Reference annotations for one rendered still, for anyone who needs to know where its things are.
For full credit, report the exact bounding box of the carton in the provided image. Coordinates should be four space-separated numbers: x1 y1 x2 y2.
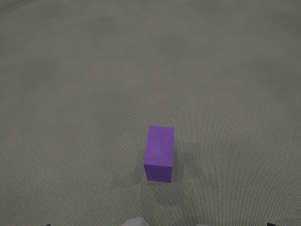
143 125 175 183

